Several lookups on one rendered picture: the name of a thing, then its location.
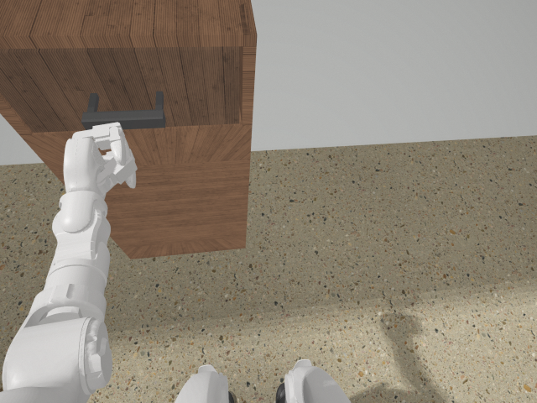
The handle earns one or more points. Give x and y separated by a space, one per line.
133 119

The robot thigh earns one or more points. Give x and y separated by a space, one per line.
310 384
205 387

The robot left hand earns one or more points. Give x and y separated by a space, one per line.
83 161

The left robot forearm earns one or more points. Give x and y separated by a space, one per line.
78 274

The right robot thigh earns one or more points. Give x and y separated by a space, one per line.
310 384

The left robot thigh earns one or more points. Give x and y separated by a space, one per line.
205 387

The cabinet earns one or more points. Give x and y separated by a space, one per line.
191 193

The robot left upper arm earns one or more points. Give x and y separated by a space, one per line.
59 362

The drawer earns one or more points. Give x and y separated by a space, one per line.
50 88

